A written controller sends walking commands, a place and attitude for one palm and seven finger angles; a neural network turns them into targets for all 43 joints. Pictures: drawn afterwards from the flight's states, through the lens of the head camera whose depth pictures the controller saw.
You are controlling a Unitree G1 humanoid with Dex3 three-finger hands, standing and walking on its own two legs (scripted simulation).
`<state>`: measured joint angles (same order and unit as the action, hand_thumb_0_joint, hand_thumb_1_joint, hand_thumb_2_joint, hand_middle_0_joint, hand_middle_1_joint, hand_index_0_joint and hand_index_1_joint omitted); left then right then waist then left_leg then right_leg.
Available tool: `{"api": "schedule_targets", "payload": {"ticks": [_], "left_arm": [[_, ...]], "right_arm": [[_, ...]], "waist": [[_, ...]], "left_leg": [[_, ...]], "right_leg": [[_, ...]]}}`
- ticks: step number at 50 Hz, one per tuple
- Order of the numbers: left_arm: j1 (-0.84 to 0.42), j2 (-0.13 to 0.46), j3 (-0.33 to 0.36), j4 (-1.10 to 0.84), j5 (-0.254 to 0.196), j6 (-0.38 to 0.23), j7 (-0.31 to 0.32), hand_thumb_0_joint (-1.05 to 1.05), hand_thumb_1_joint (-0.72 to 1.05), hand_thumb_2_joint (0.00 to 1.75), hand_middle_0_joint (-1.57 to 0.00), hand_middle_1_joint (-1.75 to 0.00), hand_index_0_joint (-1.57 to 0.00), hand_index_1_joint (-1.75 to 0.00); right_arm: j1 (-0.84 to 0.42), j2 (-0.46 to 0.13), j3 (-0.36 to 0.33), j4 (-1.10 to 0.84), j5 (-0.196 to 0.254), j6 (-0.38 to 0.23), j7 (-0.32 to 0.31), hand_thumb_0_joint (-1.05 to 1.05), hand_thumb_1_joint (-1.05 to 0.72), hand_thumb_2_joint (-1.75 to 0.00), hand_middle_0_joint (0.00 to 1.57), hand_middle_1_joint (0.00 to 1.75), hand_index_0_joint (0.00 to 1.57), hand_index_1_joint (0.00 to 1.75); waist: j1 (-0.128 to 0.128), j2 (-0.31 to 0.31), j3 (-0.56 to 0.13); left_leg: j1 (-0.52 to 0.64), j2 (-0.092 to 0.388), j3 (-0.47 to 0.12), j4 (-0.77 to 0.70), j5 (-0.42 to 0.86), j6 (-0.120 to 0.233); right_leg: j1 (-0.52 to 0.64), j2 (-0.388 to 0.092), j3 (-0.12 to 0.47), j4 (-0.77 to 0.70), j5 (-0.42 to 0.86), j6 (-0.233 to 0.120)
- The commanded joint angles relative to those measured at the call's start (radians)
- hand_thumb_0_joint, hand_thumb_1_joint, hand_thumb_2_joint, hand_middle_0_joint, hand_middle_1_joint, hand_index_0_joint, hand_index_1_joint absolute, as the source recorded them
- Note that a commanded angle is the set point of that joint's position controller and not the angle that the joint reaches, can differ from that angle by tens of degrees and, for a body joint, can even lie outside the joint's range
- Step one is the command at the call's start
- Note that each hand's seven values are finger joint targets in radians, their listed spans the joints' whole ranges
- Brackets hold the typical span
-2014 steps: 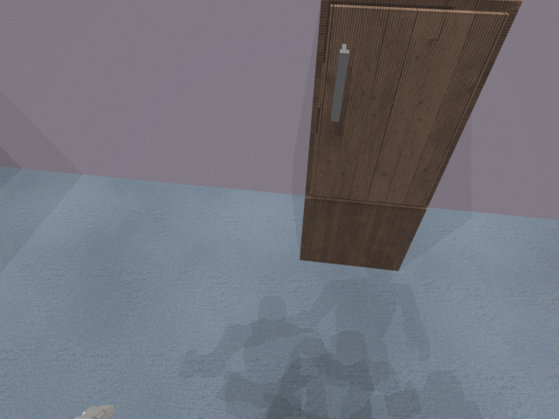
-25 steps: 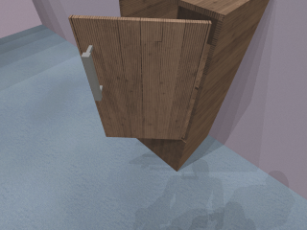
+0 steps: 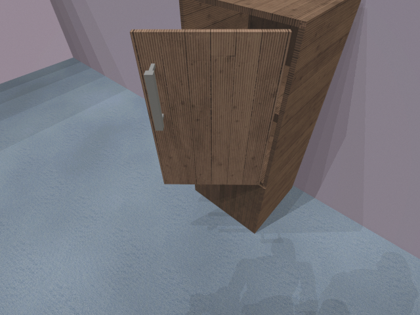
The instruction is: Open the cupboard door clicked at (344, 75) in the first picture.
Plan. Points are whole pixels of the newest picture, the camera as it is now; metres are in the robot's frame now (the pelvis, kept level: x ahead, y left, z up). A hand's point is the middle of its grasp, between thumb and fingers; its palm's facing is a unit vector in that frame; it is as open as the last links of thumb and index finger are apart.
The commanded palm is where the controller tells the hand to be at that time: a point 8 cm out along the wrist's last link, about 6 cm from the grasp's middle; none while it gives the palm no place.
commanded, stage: come to a stop and stand still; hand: left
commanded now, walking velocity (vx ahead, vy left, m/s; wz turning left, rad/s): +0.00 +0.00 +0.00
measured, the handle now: (156, 98) +0.63 +0.19 +0.08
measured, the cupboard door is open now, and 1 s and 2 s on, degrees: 40 40 40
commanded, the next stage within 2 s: none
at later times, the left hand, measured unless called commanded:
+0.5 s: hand out of the picture -0.06 +0.16 -0.17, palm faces +0.06 -0.98 -0.18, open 7.4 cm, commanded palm none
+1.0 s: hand out of the picture -0.03 +0.19 -0.19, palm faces +0.05 -0.98 -0.20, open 7.4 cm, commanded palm none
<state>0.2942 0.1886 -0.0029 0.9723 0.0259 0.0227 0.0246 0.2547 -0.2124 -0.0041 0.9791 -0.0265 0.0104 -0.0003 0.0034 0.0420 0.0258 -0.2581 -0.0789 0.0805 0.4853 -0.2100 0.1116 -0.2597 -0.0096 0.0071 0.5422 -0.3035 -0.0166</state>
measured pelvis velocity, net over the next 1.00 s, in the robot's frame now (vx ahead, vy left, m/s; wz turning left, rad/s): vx -0.11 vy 0.00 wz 0.01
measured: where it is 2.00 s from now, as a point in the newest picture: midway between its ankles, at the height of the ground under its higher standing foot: outside the picture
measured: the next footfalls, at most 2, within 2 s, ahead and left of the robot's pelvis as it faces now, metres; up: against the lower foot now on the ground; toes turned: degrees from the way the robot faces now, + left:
left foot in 0.88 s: -0.09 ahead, +0.08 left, +0.00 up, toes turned +3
right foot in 1.16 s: -0.10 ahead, -0.13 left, +0.00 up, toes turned +2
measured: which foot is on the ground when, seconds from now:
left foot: down 0.00-0.70, up 0.72-0.86, down 0.88-1.00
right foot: down 0.00-0.88, up 0.90-1.00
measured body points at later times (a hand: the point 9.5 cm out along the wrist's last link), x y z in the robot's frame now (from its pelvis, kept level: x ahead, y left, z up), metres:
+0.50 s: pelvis -0.04 -0.01 +0.00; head -0.06 -0.01 +0.45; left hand -0.06 +0.21 -0.16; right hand +0.01 -0.26 -0.15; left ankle +0.05 +0.04 -0.73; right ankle +0.04 -0.13 -0.73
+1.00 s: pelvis -0.11 +0.00 -0.01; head -0.12 +0.03 +0.44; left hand -0.03 +0.24 -0.17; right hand -0.17 -0.22 -0.16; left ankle -0.13 +0.08 -0.73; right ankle -0.05 -0.12 -0.68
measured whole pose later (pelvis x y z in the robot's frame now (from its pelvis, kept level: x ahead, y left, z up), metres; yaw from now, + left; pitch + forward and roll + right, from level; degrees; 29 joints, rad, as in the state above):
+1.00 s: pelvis -0.11 +0.00 -0.01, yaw +1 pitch -2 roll +1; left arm 0.20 0.21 0.05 0.97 0.03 0.06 0.03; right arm 0.44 -0.13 -0.01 1.07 -0.04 0.01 -0.04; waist -0.02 -0.09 0.01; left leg -0.22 -0.07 0.07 0.63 -0.37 0.08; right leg -0.56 0.01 0.07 1.05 -0.32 -0.01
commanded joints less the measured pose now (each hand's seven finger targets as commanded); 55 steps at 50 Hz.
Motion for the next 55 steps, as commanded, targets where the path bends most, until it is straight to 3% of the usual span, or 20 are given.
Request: {"api": "schedule_targets", "payload": {"ticks": [1,8,13,21,26,33,34,35,36,37,38,42,43,44,45,46,47,49,53,55], "left_arm": [[0.062,0.119,0.031,-0.034,0.002,-0.02,0.004,0.0,0.9,0.9,-0.2,-0.3,-0.2,-0.3],[0.117,0.107,0.033,0.022,0.004,-0.02,0.0,0.0,0.9,0.9,-0.2,-0.3,-0.2,-0.3],[0.086,0.114,0.029,0.038,-0.002,-0.032,0.0,0.0,0.9,0.9,-0.2,-0.3,-0.2,-0.3],[0.089,0.105,0.023,0.065,-0.002,-0.035,-0.003,0.0,0.9,0.9,-0.2,-0.3,-0.2,-0.3],[0.123,0.1,0.03,0.071,0.003,-0.023,-0.005,0.0,0.9,0.9,-0.2,-0.3,-0.2,-0.3],[0.207,0.112,0.067,0.053,0.009,0.011,-0.006,0.0,0.9,0.9,-0.2,-0.3,-0.2,-0.3],[0.169,0.131,0.073,0.036,0.012,0.013,-0.001,0.0,0.9,0.9,-0.2,-0.3,-0.2,-0.3],[0.054,0.167,0.08,-0.012,0.015,0.013,0.009,0.0,0.9,0.9,-0.2,-0.3,-0.2,-0.3],[-0.139,0.197,0.091,-0.075,0.02,0.012,0.028,0.0,0.9,0.9,-0.2,-0.3,-0.2,-0.3],[-0.29,0.212,0.097,-0.125,0.017,0.002,0.033,0.0,0.9,0.9,-0.2,-0.3,-0.2,-0.3],[-0.343,0.195,0.092,-0.143,0.021,-0.011,0.032,0.0,0.9,0.9,-0.2,-0.3,-0.2,-0.3],[-0.059,0.111,0.071,-0.07,0.007,0.009,0.032,0.0,0.9,0.9,-0.2,-0.3,-0.2,-0.3],[-0.005,0.046,0.057,-0.063,-0.005,0.015,0.031,0.0,0.9,0.9,-0.2,-0.3,-0.2,-0.3],[0.031,0.029,0.055,-0.067,-0.01,0.014,0.025,0.0,0.9,0.9,-0.2,-0.3,-0.2,-0.3],[0.009,0.059,0.069,-0.085,-0.012,0.013,0.014,0.0,0.9,0.9,-0.2,-0.3,-0.2,-0.3],[-0.031,0.096,0.078,-0.088,-0.002,0.023,0.02,0.0,0.9,0.9,-0.2,-0.3,-0.2,-0.3],[-0.074,0.146,0.085,-0.08,0.006,0.017,0.014,0.0,0.9,0.9,-0.2,-0.3,-0.2,-0.3],[-0.056,0.083,0.063,-0.062,-0.001,0.007,0.002,0.0,0.9,0.9,-0.2,-0.3,-0.2,-0.3],[-0.074,0.013,0.034,-0.043,-0.016,-0.011,-0.004,0.0,0.9,0.9,-0.2,-0.3,-0.2,-0.3],[-0.057,0.013,0.031,-0.026,-0.022,-0.026,0.0,0.0,0.9,0.9,-0.2,-0.3,-0.2,-0.3]], "right_arm": [[-0.023,-0.151,-0.039,-0.053,0.006,-0.02,-0.013,0.0,-0.9,-0.9,0.2,0.3,0.2,0.3],[-0.037,-0.158,-0.042,-0.017,0.01,-0.017,-0.017,0.0,-0.9,-0.9,0.2,0.3,0.2,0.3],[0.005,-0.137,-0.038,0.02,0.01,-0.019,-0.019,0.0,-0.9,-0.9,0.2,0.3,0.2,0.3],[0.017,-0.128,-0.036,0.047,0.01,-0.024,-0.022,0.0,-0.9,-0.9,0.2,0.3,0.2,0.3],[-0.012,-0.129,-0.041,0.042,0.007,-0.018,-0.02,0.0,-0.9,-0.9,0.2,0.3,0.2,0.3],[-0.05,-0.119,-0.061,0.006,-0.002,0.016,-0.016,0.0,-0.9,-0.9,0.2,0.3,0.2,0.3],[-0.018,-0.093,-0.067,0.003,-0.004,0.03,-0.016,0.0,-0.9,-0.9,0.2,0.3,0.2,0.3],[0.071,-0.065,-0.082,0.015,-0.003,0.052,-0.018,0.0,-0.9,-0.9,0.2,0.3,0.2,0.3],[0.156,-0.092,-0.1,0.028,0.002,0.069,-0.021,0.0,-0.9,-0.9,0.2,0.3,0.2,0.3],[0.236,-0.132,-0.108,0.053,-0.003,0.073,-0.021,0.0,-0.9,-0.9,0.2,0.3,0.2,0.3],[0.301,-0.102,-0.1,0.065,0.001,0.047,-0.017,0.0,-0.9,-0.9,0.2,0.3,0.2,0.3],[0.286,0.043,-0.034,0.068,0.007,-0.003,-0.009,0.0,-0.9,-0.9,0.2,0.3,0.2,0.3],[0.271,0.019,-0.027,0.054,0.001,-0.013,-0.022,0.0,-0.9,-0.9,0.2,0.3,0.2,0.3],[0.215,-0.013,-0.028,0.017,-0.004,-0.021,-0.04,0.0,-0.9,-0.9,0.2,0.3,0.2,0.3],[0.125,-0.054,-0.028,-0.033,-0.011,-0.023,-0.052,0.0,-0.9,-0.9,0.2,0.3,0.2,0.3],[0.046,-0.099,-0.033,-0.046,-0.005,-0.038,-0.053,0.0,-0.9,-0.9,0.2,0.3,0.2,0.3],[-0.002,-0.075,-0.026,-0.043,-0.006,-0.044,-0.054,0.0,-0.9,-0.9,0.2,0.3,0.2,0.3],[0.038,-0.059,-0.021,-0.03,-0.008,-0.058,-0.05,0.0,-0.9,-0.9,0.2,0.3,0.2,0.3],[0.165,-0.041,-0.018,0.043,-0.005,-0.051,-0.056,0.0,-0.9,-0.9,0.2,0.3,0.2,0.3],[0.21,-0.037,-0.018,0.069,0.004,-0.049,-0.054,0.0,-0.9,-0.9,0.2,0.3,0.2,0.3]], "waist": [[0.015,-0.025,0.036],[0.025,-0.033,0.035],[-0.007,-0.056,0.045],[-0.008,-0.065,0.063],[0.019,-0.053,0.093],[0.049,-0.096,0.022],[0.025,-0.207,0.025],[-0.041,-0.318,-0.003],[-0.123,-0.359,0.018],[-0.188,-0.302,-0.018],[-0.208,-0.263,-0.002],[-0.051,0.038,0.155],[-0.031,0.211,0.186],[0.003,0.3,0.175],[0.036,0.166,0.135],[0.065,0.23,0.102],[0.064,0.099,0.167],[0.051,-0.047,0.153],[-0.007,0.011,0.04],[-0.008,0.031,-0.016]], "left_leg": [[-0.127,0.21,-0.293,-0.292,-0.425,-0.014],[-0.143,0.202,-0.274,-0.287,-0.432,-0.022],[-0.034,0.173,-0.246,-0.231,-0.35,-0.039],[-0.035,0.171,-0.237,-0.219,-0.336,-0.046],[-0.136,0.168,-0.24,-0.239,-0.413,-0.047],[-0.201,0.084,-0.124,-0.05,-0.374,-0.077],[-0.086,0.011,-0.05,0.19,-0.284,-0.103],[0.105,-0.051,0.006,0.58,-0.179,-0.12],[0.118,-0.011,-0.102,0.864,-0.194,-0.108],[0.157,0.025,-0.131,0.971,-0.152,-0.104],[0.181,0.052,-0.111,0.876,-0.208,-0.094],[0.02,0.062,-0.073,-0.129,-0.291,-0.087],[-0.05,0.146,-0.193,-0.269,-0.248,-0.069],[-0.157,0.31,-0.421,-0.301,-0.19,-0.013],[-0.238,0.361,-0.437,-0.301,-0.08,0.064],[-0.282,0.403,-0.573,-0.338,-0.171,0.078],[-0.309,0.367,-0.531,-0.326,-0.235,0.062],[-0.23,0.326,-0.427,-0.288,-0.128,0.077],[0.054,0.279,-0.303,-0.182,0.211,0.066],[0.123,0.259,-0.278,-0.118,0.345,0.032]], "right_leg": [[0.031,-0.009,0.035,-0.048,-0.093,-0.029],[0.049,-0.014,0.055,-0.068,-0.099,-0.032],[-0.066,-0.045,0.131,-0.153,-0.171,-0.046],[-0.094,-0.043,0.149,-0.164,-0.187,-0.042],[-0.055,-0.023,0.124,-0.129,-0.191,-0.036],[-0.069,-0.032,0.122,-0.074,-0.307,-0.062],[-0.242,-0.098,0.205,-0.24,-0.438,-0.093],[-0.51,-0.253,0.374,-0.466,-0.575,-0.141],[-0.627,-0.323,0.43,-0.494,-0.469,-0.17],[-0.663,-0.282,0.327,-0.43,-0.328,-0.144],[-0.658,-0.243,0.219,-0.383,-0.274,-0.107],[-0.354,-0.101,0.129,0.064,-0.309,-0.048],[-0.351,0.009,0.078,0.296,-0.213,-0.024],[-0.361,0.06,0.039,0.505,-0.167,0.013],[-0.298,0.029,0.085,0.631,-0.106,0.008],[-0.295,-0.004,0.165,0.642,-0.075,0.009],[-0.293,-0.013,0.167,0.627,-0.015,0.008],[-0.241,-0.028,0.108,0.525,-0.005,0.006],[-0.103,-0.01,-0.002,0.096,-0.123,0.011],[-0.006,-0.004,-0.009,-0.104,0.007,0.008]]}}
